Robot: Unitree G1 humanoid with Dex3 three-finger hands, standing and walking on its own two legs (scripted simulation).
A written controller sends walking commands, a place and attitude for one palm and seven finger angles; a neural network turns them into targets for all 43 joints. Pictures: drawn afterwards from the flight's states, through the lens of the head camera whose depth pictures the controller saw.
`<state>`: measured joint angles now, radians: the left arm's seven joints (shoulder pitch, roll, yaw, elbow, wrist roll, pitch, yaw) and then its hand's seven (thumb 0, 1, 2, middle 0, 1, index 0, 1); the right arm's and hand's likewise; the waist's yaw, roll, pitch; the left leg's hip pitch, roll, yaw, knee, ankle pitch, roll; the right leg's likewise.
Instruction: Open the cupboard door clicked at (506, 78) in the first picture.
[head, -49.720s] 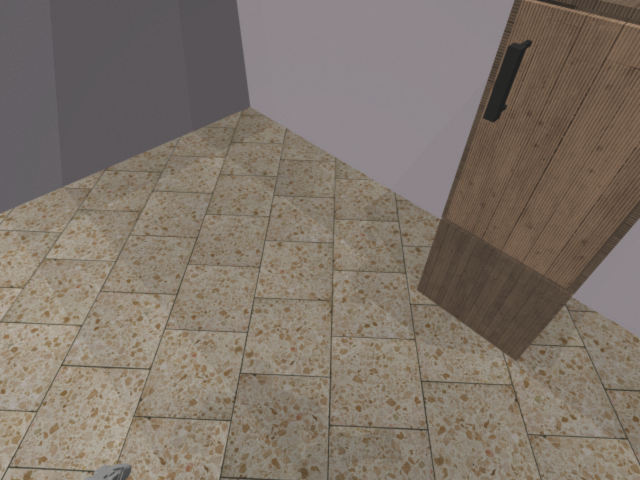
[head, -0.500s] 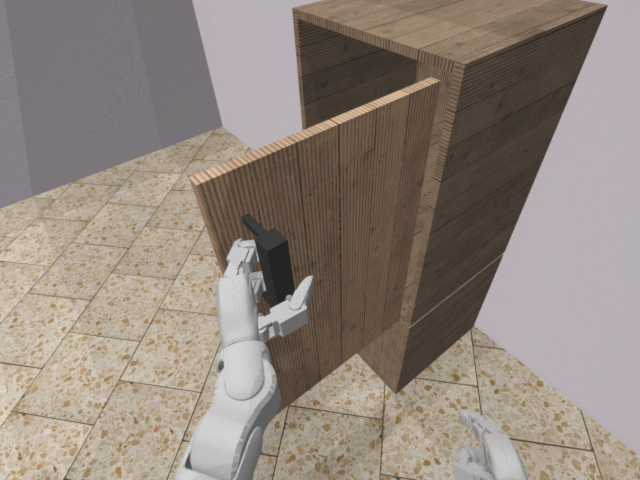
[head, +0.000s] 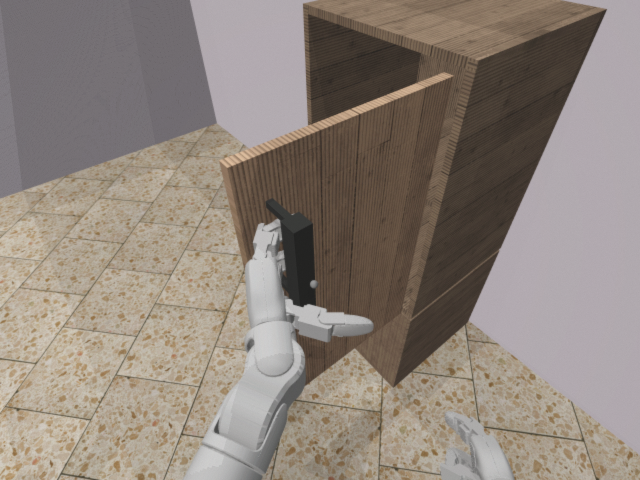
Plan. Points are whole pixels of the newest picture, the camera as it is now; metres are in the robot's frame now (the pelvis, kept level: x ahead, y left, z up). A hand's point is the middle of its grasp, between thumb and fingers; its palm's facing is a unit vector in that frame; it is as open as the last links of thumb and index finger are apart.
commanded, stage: open thumb and fingers to let go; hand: left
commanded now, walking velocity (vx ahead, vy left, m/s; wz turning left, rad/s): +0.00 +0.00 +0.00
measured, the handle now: (289, 257) +0.36 +0.07 +0.12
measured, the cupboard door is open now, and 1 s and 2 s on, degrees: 90 90 90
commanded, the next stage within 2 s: slide the hand sideways off the handle in 0.06 s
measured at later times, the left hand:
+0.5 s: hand (303, 297) +0.29 +0.04 +0.12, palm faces -0.18 -0.98 +0.01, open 16.4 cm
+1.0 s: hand (264, 330) +0.25 +0.08 +0.11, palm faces -0.12 -0.99 -0.04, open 16.3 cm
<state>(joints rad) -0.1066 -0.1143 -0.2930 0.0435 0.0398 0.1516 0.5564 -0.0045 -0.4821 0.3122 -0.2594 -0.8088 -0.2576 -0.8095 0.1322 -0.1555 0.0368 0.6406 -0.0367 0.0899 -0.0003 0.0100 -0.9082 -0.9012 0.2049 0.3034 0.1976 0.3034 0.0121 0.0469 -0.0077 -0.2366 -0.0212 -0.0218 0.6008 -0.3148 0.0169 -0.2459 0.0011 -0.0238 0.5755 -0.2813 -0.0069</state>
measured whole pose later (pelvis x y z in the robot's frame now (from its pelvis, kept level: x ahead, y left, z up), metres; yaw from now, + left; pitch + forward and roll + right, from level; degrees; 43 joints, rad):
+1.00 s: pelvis +0.03 -0.02 +0.00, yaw +0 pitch -1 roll +0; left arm 0.31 0.15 -0.07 -0.31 -0.16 0.05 -0.11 -0.01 -0.50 0.30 -0.17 -0.32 -0.16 -0.31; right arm 0.19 -0.22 0.06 0.52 0.01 -0.07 -0.04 0.01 -0.91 -0.90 0.20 0.30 0.20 0.30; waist 0.03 0.05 -0.04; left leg -0.24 0.00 -0.02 0.61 -0.35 -0.01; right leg -0.27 0.02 -0.03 0.61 -0.34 -0.03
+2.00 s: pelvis +0.01 +0.01 +0.00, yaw +0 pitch -2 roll -1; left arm 0.42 0.29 0.15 -0.42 -0.24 0.07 -0.24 -0.01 -0.46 0.32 -0.15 -0.30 -0.16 -0.30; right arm 0.23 -0.23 0.08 0.56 0.04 -0.24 -0.08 0.01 -0.90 -0.90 0.21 0.30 0.20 0.30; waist 0.05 0.06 -0.04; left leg -0.26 -0.02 -0.03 0.66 -0.37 0.03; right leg -0.26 0.00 -0.03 0.61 -0.32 0.00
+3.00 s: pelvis +0.04 +0.00 +0.01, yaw -2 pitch -4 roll -1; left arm 0.47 0.34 0.31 -0.38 -0.06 -0.06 0.11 0.02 0.88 0.90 -0.21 -0.30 -0.21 -0.30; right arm 0.18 -0.22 0.02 0.64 -0.01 -0.09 -0.07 0.01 -0.91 -0.90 0.21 0.30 0.20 0.30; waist 0.07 0.06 0.02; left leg -0.06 0.00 0.00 0.41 -0.29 0.02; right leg -0.07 0.02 0.00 0.37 -0.24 0.00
